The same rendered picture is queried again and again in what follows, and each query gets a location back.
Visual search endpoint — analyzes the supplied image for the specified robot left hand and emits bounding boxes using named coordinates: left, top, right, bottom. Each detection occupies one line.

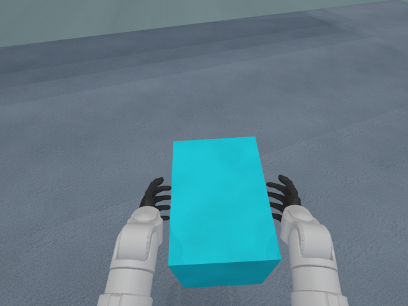
left=139, top=177, right=171, bottom=221

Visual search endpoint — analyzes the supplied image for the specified robot left forearm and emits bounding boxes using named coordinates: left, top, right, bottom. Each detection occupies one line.
left=97, top=206, right=163, bottom=306

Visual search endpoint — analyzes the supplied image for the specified robot right hand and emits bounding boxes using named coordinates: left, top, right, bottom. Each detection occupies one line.
left=266, top=175, right=301, bottom=222

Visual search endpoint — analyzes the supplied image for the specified carton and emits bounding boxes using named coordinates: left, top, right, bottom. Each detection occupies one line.
left=168, top=136, right=282, bottom=288

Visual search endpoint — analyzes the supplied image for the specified robot right forearm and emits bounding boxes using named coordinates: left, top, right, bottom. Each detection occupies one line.
left=280, top=205, right=349, bottom=306

